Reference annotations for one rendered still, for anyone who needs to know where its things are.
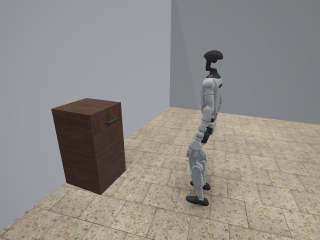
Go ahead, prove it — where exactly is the cabinet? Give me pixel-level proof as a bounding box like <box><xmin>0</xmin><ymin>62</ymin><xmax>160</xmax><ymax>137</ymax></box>
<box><xmin>51</xmin><ymin>98</ymin><xmax>126</xmax><ymax>195</ymax></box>

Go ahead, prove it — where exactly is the right robot upper arm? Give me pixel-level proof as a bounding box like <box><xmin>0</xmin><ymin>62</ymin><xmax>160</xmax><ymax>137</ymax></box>
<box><xmin>219</xmin><ymin>90</ymin><xmax>223</xmax><ymax>104</ymax></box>

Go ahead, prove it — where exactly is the handle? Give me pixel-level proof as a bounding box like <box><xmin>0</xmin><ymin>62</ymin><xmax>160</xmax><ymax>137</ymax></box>
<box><xmin>104</xmin><ymin>117</ymin><xmax>119</xmax><ymax>126</ymax></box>

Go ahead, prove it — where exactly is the left robot upper arm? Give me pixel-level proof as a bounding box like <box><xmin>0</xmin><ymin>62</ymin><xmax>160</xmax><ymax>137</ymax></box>
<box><xmin>202</xmin><ymin>78</ymin><xmax>215</xmax><ymax>114</ymax></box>

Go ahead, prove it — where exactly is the robot left hand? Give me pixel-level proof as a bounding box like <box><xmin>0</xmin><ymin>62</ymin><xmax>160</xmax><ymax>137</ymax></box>
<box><xmin>186</xmin><ymin>139</ymin><xmax>201</xmax><ymax>160</ymax></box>

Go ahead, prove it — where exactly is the right robot thigh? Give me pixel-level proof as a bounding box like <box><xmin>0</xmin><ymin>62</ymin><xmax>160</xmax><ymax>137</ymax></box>
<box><xmin>197</xmin><ymin>143</ymin><xmax>207</xmax><ymax>161</ymax></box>

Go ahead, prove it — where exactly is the robot left forearm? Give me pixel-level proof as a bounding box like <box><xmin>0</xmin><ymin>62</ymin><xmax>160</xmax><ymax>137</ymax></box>
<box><xmin>194</xmin><ymin>107</ymin><xmax>212</xmax><ymax>141</ymax></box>

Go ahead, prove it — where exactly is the drawer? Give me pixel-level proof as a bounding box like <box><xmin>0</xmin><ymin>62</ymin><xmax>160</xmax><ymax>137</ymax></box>
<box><xmin>93</xmin><ymin>108</ymin><xmax>121</xmax><ymax>135</ymax></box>

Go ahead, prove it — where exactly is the robot right forearm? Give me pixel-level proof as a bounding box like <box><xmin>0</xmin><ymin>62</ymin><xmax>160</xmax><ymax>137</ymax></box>
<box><xmin>214</xmin><ymin>103</ymin><xmax>222</xmax><ymax>121</ymax></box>

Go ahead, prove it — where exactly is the robot head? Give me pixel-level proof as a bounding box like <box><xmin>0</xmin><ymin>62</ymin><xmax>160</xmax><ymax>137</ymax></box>
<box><xmin>204</xmin><ymin>50</ymin><xmax>223</xmax><ymax>79</ymax></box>

